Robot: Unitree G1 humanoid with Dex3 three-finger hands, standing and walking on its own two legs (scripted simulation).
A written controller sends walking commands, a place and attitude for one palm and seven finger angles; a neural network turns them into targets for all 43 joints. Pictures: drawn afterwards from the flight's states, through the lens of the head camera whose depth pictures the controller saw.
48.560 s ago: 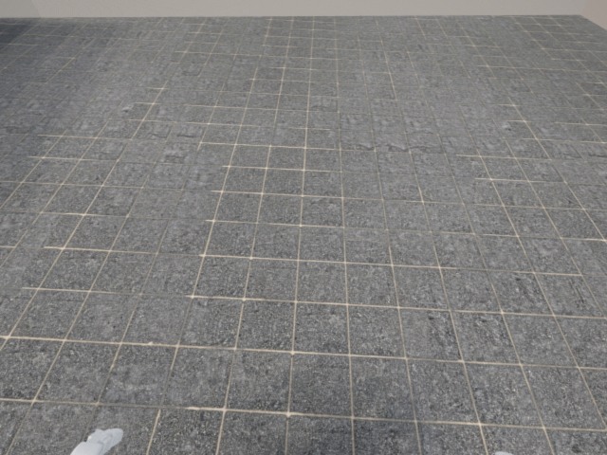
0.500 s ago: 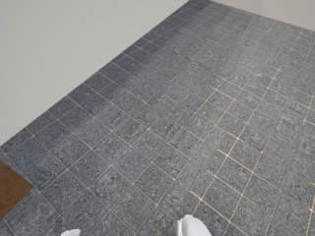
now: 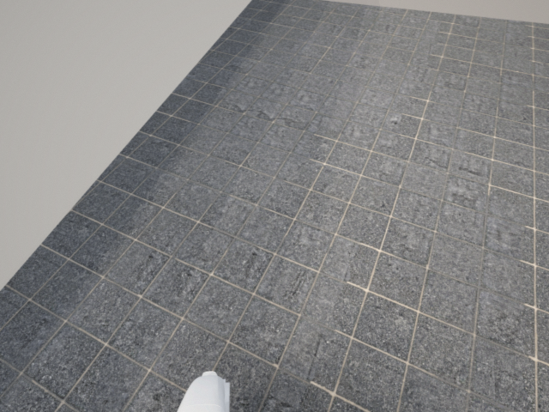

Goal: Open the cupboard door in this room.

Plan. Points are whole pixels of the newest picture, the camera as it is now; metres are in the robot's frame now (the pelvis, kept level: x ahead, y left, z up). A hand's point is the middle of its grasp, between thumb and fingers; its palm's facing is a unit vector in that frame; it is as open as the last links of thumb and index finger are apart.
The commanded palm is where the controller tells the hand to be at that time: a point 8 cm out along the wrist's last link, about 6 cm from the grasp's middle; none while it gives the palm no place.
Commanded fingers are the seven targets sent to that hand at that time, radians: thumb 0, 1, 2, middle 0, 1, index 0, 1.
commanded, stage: walk to a spot facing it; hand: left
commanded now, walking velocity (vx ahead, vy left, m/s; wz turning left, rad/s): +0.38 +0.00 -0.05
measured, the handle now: out of the picture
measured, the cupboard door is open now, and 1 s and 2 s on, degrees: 46 46 46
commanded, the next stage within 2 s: turn to face it in 0.58 s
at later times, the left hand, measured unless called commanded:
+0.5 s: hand (174, 359) +0.23 +0.21 -0.18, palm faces +0.02 -0.99 -0.15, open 7.4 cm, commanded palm none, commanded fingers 0.00 0.90 0.90 -0.20 -0.30 -0.20 -0.30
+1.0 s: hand (244, 202) +0.59 +0.11 -0.16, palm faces -0.04 -0.99 -0.16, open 7.2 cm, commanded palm none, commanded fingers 0.00 0.90 0.90 -0.20 -0.30 -0.20 -0.30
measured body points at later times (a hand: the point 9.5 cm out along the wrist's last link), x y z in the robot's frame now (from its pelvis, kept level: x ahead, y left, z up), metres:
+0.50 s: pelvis +0.25 +0.04 -0.01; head +0.27 +0.05 +0.44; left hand +0.23 +0.26 -0.17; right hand +0.28 -0.20 -0.15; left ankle +0.26 +0.12 -0.74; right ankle +0.20 -0.09 -0.64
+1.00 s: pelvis +0.45 -0.04 +0.00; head +0.49 -0.04 +0.44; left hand +0.59 +0.16 -0.15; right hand +0.40 -0.25 -0.16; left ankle +0.44 +0.10 -0.67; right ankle +0.47 -0.13 -0.74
